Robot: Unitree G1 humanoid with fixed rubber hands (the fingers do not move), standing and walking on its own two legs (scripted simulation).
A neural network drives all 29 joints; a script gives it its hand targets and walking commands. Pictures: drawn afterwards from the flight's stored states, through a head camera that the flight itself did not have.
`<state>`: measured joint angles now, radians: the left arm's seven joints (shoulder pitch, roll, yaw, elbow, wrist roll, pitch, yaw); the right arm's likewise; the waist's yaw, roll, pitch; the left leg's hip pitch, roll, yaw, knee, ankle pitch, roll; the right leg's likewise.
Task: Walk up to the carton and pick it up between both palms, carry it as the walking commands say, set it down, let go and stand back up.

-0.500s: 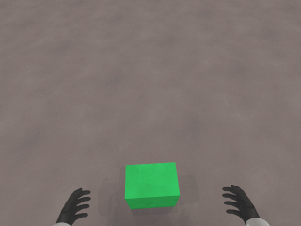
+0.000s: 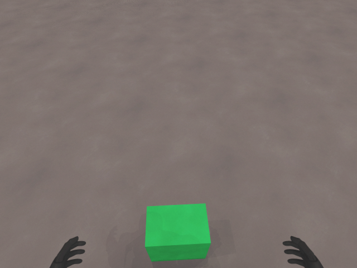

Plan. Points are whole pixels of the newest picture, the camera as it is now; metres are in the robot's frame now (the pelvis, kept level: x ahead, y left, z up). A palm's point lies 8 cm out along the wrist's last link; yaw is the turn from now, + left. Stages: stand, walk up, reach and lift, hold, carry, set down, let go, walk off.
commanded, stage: stand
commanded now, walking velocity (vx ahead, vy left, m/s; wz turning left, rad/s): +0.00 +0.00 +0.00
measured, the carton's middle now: (177, 233) +0.39 +0.02 -0.63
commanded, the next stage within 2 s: none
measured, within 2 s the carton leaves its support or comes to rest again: neither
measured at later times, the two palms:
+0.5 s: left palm out of the picture +0.13 +0.30 -0.09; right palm out of the picture +0.12 -0.29 -0.09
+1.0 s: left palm out of the picture +0.09 +0.31 -0.09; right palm out of the picture +0.09 -0.30 -0.09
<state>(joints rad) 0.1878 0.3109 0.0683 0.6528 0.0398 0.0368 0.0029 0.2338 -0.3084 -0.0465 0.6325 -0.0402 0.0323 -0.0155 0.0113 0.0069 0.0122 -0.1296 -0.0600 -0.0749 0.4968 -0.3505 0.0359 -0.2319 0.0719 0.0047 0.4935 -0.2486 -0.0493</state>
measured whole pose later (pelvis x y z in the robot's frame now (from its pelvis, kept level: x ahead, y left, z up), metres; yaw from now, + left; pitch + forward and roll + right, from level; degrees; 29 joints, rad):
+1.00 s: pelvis +0.00 +0.00 +0.01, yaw +0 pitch -2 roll +0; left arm 0.12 0.37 0.01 1.02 0.02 -0.01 0.02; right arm 0.17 -0.38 0.00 0.98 -0.02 -0.01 -0.03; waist 0.01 0.01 0.01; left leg -0.03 -0.07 -0.08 0.34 -0.26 0.04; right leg -0.14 0.06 0.01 0.36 -0.18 -0.04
